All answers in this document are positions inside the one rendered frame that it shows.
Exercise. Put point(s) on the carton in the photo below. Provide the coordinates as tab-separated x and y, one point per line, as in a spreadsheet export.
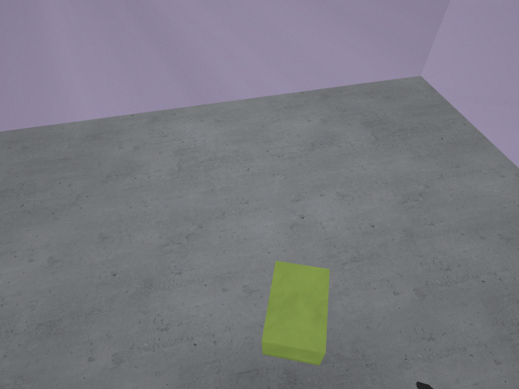
296	321

